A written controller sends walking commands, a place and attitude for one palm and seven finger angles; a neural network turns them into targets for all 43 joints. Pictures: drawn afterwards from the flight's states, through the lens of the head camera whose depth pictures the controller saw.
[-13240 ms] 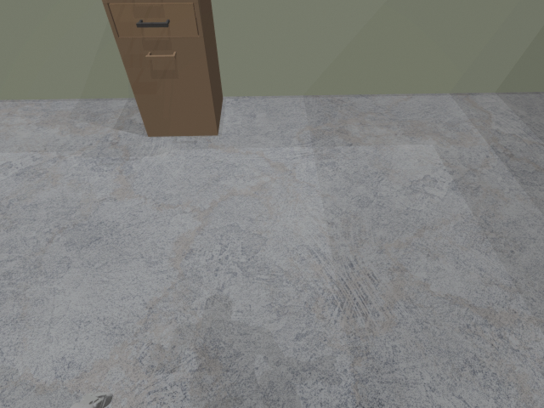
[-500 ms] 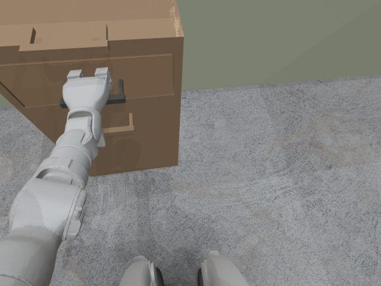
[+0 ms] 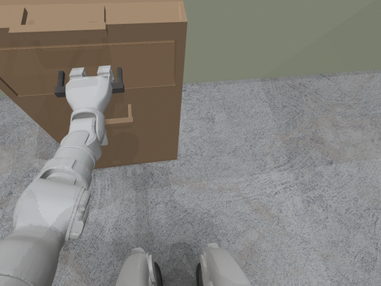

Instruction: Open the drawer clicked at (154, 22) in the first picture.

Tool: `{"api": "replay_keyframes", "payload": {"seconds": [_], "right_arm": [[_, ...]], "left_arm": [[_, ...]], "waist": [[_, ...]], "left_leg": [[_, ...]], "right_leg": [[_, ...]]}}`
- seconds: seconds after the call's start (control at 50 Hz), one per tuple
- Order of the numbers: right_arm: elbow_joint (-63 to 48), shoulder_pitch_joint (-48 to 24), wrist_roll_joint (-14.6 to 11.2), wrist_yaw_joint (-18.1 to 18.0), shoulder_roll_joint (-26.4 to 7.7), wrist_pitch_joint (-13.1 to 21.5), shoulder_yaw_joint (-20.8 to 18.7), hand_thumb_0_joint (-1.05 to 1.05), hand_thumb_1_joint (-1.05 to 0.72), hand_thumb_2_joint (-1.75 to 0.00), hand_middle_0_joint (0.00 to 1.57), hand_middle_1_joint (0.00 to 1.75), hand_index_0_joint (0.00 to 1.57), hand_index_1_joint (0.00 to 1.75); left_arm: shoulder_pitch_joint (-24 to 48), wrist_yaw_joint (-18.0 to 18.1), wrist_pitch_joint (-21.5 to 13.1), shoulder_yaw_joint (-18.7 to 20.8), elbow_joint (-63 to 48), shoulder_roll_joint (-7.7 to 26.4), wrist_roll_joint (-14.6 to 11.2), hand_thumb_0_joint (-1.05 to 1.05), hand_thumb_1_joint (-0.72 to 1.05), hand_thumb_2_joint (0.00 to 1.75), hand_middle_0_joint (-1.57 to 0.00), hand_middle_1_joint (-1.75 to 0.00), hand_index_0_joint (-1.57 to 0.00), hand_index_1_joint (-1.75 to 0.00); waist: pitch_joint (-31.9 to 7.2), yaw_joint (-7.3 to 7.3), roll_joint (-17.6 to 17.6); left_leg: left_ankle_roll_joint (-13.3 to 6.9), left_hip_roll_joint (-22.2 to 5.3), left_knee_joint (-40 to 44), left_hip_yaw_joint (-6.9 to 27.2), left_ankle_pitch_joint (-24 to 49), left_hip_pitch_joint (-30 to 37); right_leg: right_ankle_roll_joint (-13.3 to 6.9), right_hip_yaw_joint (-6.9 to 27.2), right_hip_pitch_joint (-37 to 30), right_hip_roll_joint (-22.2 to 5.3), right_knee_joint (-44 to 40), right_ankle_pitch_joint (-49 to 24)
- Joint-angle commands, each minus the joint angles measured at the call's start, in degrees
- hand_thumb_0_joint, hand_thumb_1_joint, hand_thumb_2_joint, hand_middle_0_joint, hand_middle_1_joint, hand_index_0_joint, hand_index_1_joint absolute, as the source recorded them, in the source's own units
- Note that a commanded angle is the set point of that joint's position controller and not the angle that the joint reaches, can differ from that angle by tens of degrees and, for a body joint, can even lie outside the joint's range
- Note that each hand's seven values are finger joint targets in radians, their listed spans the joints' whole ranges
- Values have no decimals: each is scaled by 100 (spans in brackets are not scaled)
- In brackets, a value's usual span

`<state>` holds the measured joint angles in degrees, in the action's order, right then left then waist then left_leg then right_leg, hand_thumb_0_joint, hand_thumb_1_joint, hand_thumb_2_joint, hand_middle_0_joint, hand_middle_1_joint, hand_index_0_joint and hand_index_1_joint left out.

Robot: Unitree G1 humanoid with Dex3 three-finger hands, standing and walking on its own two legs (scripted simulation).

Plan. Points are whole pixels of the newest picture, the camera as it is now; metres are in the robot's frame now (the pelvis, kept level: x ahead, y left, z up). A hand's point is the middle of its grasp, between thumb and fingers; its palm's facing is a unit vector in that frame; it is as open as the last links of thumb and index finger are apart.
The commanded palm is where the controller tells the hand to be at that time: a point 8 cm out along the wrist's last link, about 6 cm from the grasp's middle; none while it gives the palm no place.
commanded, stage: lower the fingers behind the handle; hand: left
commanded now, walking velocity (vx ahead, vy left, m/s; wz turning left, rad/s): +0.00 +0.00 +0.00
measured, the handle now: (90, 82) +0.57 +0.17 +0.00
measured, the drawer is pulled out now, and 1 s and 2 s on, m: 0.00 0.00 0.07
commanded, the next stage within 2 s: close the thumb around the handle in 0.44 s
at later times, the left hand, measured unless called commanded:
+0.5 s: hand (99, 106) +0.52 +0.15 -0.03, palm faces -0.07 -0.03 -1.00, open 13.8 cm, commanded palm +0.51 +0.14 +0.02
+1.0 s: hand (97, 106) +0.52 +0.16 -0.03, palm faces -0.06 -0.03 -1.00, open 8.2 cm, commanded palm +0.51 +0.15 +0.02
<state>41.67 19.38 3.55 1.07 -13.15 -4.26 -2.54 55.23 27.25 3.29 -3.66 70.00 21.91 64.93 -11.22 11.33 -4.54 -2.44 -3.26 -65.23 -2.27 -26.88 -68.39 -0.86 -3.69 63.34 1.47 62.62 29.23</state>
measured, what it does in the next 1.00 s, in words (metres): stands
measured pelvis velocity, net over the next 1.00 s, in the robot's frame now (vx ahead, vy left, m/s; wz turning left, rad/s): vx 0.00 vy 0.00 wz -0.01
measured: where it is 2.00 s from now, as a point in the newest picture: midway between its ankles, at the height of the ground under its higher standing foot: outside the picture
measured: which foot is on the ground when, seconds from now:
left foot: down 0.00-1.00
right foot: down 0.00-1.00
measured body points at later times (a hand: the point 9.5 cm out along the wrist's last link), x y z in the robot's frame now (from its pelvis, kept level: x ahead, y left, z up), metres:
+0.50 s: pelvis -0.01 +0.00 -0.01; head +0.15 +0.00 +0.41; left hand +0.52 +0.15 +0.02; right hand -0.03 -0.27 -0.13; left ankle +0.02 +0.09 -0.64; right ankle -0.01 -0.12 -0.64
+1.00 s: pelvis +0.00 +0.00 -0.01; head +0.15 +0.01 +0.42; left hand +0.52 +0.16 +0.02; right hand -0.02 -0.27 -0.13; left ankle +0.02 +0.09 -0.64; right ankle -0.01 -0.12 -0.64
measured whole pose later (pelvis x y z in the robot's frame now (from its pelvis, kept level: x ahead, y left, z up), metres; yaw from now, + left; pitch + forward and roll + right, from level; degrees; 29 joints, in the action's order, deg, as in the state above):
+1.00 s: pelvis +0.00 +0.00 -0.01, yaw +0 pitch +30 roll -3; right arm 41.2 19.9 3.0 0.8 -13.4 -4.1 -2.0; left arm 55.8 26.1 3.5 -3.5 68.9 23.4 64.2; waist -11.0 11.4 -4.8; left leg -2.4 -3.5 -66.9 -2.1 -27.2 -70.2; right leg -1.0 -3.6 65.2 1.8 64.3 29.5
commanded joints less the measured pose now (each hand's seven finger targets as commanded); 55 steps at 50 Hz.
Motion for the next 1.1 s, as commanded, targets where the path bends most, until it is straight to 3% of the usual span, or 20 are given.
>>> {"api": "replay_keyframes", "payload": {"seconds": [0.0, 0.06, 0.08, 0.16, 0.2, 0.3, 0.4, 0.48, 0.52, 0.58, 0.62, 0.66, 0.72, 0.74, 0.78, 0.84, 0.92, 0.96, 1.02, 1.08], "right_arm": [[-159, 1169, 14, -90, -1016, 3, -334, 0, -90, -90, 20, 30, 20, 30], [-189, 1171, 5, -91, -1022, 18, -346, 0, -90, -90, 20, 30, 20, 30], [-208, 1174, -2, -91, -1023, 15, -343, 0, -90, -90, 20, 30, 20, 30], [-202, 1219, -25, -97, -1010, 10, -365, 0, -90, -90, 20, 30, 20, 30], [-199, 1203, -22, -99, -1017, 6, -367, 0, -90, -90, 20, 30, 20, 30], [-173, 1207, -51, -138, -1031, 17, -298, 0, -90, -90, 20, 30, 20, 30], [-166, 1235, -46, -136, -1022, 69, -320, 0, -90, -90, 20, 30, 20, 30], [-185, 1272, -29, -118, -1021, 73, -329, 0, -90, -90, 20, 30, 20, 30], [-176, 1249, -34, -119, -1019, 49, -308, 0, -90, -90, 20, 30, 20, 30], [-182, 1252, -38, -116, -1049, 39, -322, 0, -90, -90, 20, 30, 20, 30], [-206, 1246, -47, -104, -1029, 32, -324, 0, -90, -90, 20, 30, 20, 30], [-172, 1261, -53, -109, -1020, 40, -325, 0, -90, -90, 20, 30, 20, 30], [-180, 1264, -54, -119, -1038, 29, -317, 0, -90, -90, 20, 30, 20, 30], [-172, 1243, -47, -109, -1013, 28, -325, 0, -90, -90, 20, 30, 20, 30], [-174, 1247, -54, -113, -1027, 22, -318, 0, -90, -90, 20, 30, 20, 30], [-150, 1232, -49, -120, -1005, 36, -326, 0, -90, -90, 20, 30, 20, 30], [-171, 1228, -43, -121, -1024, 37, -323, 0, -90, -90, 20, 30, 20, 30], [-179, 1245, -35, -116, -1018, 39, -330, 0, -90, -90, 20, 30, 20, 30], [-178, 1210, -41, -116, -1022, 18, -304, 0, -90, -90, 20, 30, 20, 30], [-191, 1209, -42, -124, -1041, 21, -301, 0, -90, -90, 20, 30, 20, 30]], "left_arm": [[2414, 262, 55, 211, -916, 1169, 41, 0, -50, 30, -30, -120, -30, -120], [2619, 263, 111, 149, -998, 1132, 22, 0, -50, 30, -30, -120, -30, -120], [2576, 252, 125, 219, -1070, 1219, 11, 0, -50, 30, -30, -120, -30, -120], [2610, 176, 166, 29, -1141, 952, -37, 0, -50, 30, -30, -120, -30, -120], [2588, 142, 144, 84, -1257, 1017, -72, 0, -50, 30, -30, -120, -30, -120], [2547, 90, 146, 124, -927, 1202, -56, 0, -50, 30, -30, -120, -30, -120], [2735, 71, 70, 16, -1015, 1079, -47, 0, -50, 30, -30, -120, -30, -120], [2535, 65, -13, 227, -1153, 1280, -60, 0, -50, 30, -30, -120, -30, -120], [2425, 95, 60, 193, -971, 1249, -33, 0, -50, 30, -30, -120, -30, -120], [2507, 152, 73, 314, -1111, 1410, -39, 0, -33, 37, -31, -122, -31, -122], [2408, 157, 111, 259, -1147, 1317, -57, 0, -22, 42, -32, -123, -32, -123], [2563, 152, 125, 98, -1104, 1139, -68, 0, -11, 47, -33, -124, -33, -124], [2474, 122, 118, 264, -1148, 1367, -91, 0, 6, 54, -34, -126, -34, -126], [2528, 103, 110, 155, -1145, 1204, -103, 0, 12, 56, -34, -127, -34, -127], [2286, 94, 91, 231, -1032, 1263, -95, 0, 23, 61, -35, -128, -35, -128], [2493, 87, 50, 114, -1108, 1138, -91, 0, 40, 68, -36, -130, -36, -130], [2459, 104, 16, 194, -1134, 1256, -81, 0, 62, 78, -38, -132, -38, -132], [2445, 118, 2, 130, -1145, 1135, -75, 0, 73, 83, -39, -133, -39, -133], [2319, 132, 59, 216, -954, 1264, -80, 0, 90, 90, -40, -135, -40, -135], [2425, 142, 69, 288, -1025, 1400, -85, 0, 90, 90, -40, -135, -40, -135]], "waist": [[-2858, 190, -287], [-2994, 264, -363], [-3107, 197, -385], [-3127, 276, -362], [-3238, 226, -393], [-2739, 274, -142], [-2848, 325, -368], [-3227, 184, -445], [-2888, 221, -294], [-3082, 168, -330], [-3138, 139, -380], [-3008, 260, -285], [-3129, 162, -306], [-3087, 205, -384], [-2997, 156, -227], [-2922, 242, -280], [-2942, 197, -342], [-3036, 218, -375], [-2789, 204, -182], [-2924, 202, -234]], "left_leg": [[-29, 210, 259, 394, 2447, 2583], [-36, 197, 218, 411, 2415, 2644], [-31, 204, 214, 399, 2480, 2667], [-13, 162, 240, 494, 2592, 2901], [-22, 169, 232, 451, 2586, 2918], [-58, 203, 282, 404, 2099, 2390], [-49, 185, 252, 435, 2134, 2551], [-50, 199, 168, 409, 2445, 2636], [-56, 202, 172, 362, 2338, 2408], [-48, 199, 196, 376, 2332, 2477], [-40, 215, 220, 359, 2387, 2528], [-51, 198, 223, 388, 2330, 2529], [-50, 214, 233, 359, 2380, 2514], [-40, 210, 245, 374, 2426, 2609], [-53, 214, 245, 361, 2359, 2520], [-47, 204, 244, 377, 2341, 2554], [-44, 204, 240, 373, 2318, 2558], [-38, 193, 230, 408, 2442, 2665], [-57, 215, 217, 325, 2236, 2351], [-64, 219, 201, 316, 2295, 2386]], "right_leg": [[-98, 103, -741, 248, -595, -2184], [-82, 100, -679, 243, -557, -2138], [-86, 106, -781, 239, -547, -2212], [-79, 63, -662, 249, -566, -2193], [-76, 93, -749, 248, -587, -2233], [-74, 110, -755, 242, -645, -1949], [-83, 100, -569, 250, -614, -1856], [-92, 124, -772, 249, -525, -2202], [-79, 131, -774, 253, -563, -2198], [-80, 133, -850, 245, -547, -2191], [-83, 132, -939, 246, -574, -2267], [-69, 116, -828, 253, -597, -2197], [-73, 137, -997, 248, -590, -2303], [-78, 134, -915, 247, -603, -2304], [-73, 129, -955, 255, -621, -2259], [-73, 132, -838, 249, -630, -2221], [-76, 127, -824, 253, -619, -2159], [-79, 109, -763, 253, -582, -2217], [-66, 143, -891, 254, -630, -2204], [-61, 155, -942, 243, -600, -2291]]}}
